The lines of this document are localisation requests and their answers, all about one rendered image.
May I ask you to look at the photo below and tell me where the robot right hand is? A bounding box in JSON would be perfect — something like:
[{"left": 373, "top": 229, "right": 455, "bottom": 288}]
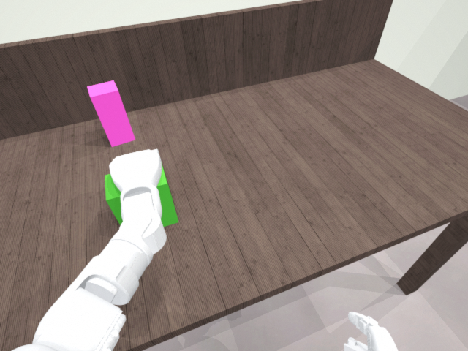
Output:
[{"left": 344, "top": 312, "right": 398, "bottom": 351}]

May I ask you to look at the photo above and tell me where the sponge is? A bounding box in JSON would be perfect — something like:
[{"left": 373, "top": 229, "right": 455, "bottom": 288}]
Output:
[{"left": 105, "top": 166, "right": 178, "bottom": 227}]

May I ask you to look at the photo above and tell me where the robot left forearm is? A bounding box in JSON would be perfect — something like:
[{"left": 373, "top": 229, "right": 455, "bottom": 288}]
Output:
[{"left": 32, "top": 182, "right": 167, "bottom": 344}]

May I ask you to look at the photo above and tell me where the left robot upper arm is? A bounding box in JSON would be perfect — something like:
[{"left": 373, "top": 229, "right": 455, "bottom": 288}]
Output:
[{"left": 12, "top": 287, "right": 126, "bottom": 351}]

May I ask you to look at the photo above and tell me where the table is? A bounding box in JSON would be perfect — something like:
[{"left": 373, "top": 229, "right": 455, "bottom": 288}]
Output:
[{"left": 0, "top": 0, "right": 468, "bottom": 351}]

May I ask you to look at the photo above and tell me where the robot left hand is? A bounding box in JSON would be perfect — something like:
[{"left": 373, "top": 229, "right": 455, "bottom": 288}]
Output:
[{"left": 109, "top": 149, "right": 162, "bottom": 192}]

